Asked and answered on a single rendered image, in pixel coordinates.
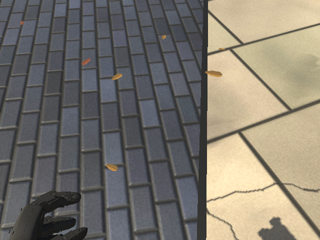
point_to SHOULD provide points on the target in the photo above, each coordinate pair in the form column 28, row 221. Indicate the left robot hand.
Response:
column 32, row 224

